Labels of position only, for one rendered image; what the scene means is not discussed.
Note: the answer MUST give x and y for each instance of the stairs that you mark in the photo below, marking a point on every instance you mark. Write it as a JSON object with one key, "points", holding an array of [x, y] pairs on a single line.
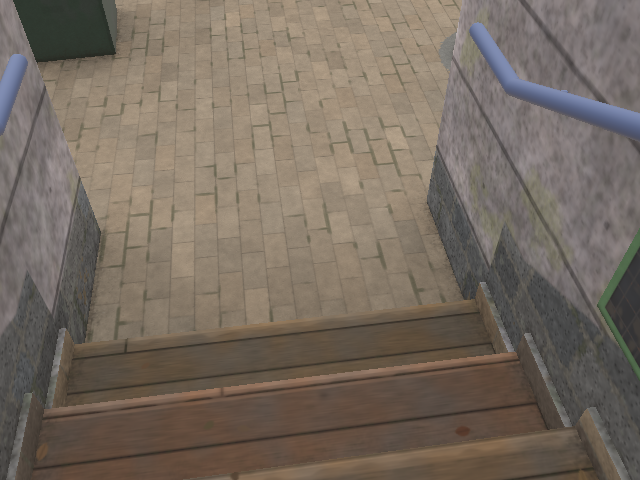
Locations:
{"points": [[410, 393]]}

